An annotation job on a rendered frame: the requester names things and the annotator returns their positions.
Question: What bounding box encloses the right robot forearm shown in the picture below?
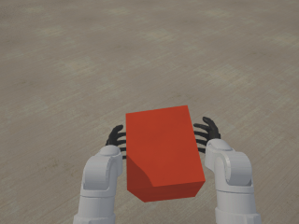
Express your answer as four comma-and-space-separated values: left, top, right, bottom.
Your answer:
204, 138, 262, 224

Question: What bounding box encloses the left robot forearm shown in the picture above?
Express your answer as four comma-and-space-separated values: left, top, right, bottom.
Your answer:
73, 145, 123, 224

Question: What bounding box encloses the right robot hand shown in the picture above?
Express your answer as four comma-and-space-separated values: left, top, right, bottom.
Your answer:
193, 117, 221, 154

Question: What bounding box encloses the left robot hand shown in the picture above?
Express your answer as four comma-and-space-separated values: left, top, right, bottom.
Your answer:
106, 124, 127, 160

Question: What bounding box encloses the carton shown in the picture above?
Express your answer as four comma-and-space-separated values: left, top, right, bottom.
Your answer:
125, 105, 206, 203

